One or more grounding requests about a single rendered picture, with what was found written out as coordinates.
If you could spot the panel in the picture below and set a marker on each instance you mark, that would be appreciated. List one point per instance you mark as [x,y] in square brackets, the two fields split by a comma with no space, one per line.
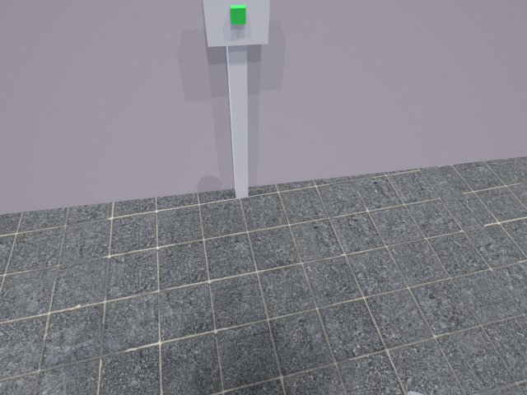
[236,37]

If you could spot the button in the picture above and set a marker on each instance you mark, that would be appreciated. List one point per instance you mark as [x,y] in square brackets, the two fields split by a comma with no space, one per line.
[237,14]

